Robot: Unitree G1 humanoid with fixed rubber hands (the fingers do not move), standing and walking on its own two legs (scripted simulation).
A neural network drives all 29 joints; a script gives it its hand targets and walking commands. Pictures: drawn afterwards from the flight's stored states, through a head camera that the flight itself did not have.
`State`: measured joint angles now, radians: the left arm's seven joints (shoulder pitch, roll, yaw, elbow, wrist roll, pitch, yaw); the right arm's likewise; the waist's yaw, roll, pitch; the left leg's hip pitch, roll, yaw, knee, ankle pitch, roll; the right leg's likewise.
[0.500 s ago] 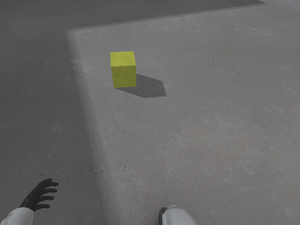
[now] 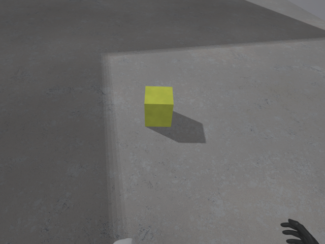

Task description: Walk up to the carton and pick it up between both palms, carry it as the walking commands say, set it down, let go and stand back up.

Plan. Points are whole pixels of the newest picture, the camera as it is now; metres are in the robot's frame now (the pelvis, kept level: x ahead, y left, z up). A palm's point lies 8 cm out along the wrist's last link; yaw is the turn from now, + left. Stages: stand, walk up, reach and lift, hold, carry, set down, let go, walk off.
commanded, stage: walk up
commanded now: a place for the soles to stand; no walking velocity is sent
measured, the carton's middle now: (158, 106) +1.18 +0.11 -0.63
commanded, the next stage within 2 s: none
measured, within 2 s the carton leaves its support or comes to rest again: neither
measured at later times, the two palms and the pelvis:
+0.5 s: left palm (77, 151) +0.35 +0.28 -0.03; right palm (308, 220) +0.24 -0.37 -0.08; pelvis +0.20 -0.04 +0.02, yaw -3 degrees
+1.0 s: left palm (89, 128) +0.47 +0.29 -0.07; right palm (293, 152) +0.44 -0.38 -0.05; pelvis +0.38 -0.03 +0.02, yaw -2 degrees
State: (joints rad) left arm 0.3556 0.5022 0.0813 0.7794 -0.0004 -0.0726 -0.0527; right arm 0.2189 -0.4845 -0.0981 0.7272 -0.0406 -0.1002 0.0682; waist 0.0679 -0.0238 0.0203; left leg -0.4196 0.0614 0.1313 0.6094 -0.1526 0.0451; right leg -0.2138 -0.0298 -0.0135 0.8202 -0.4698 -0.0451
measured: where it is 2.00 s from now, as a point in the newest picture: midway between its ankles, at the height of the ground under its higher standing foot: (175, 171)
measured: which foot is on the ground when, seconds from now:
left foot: down 0.00-0.36, up 0.38-0.72, down 0.74-1.00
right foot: up 0.00-0.34, down 0.36-0.74, up 0.76-1.00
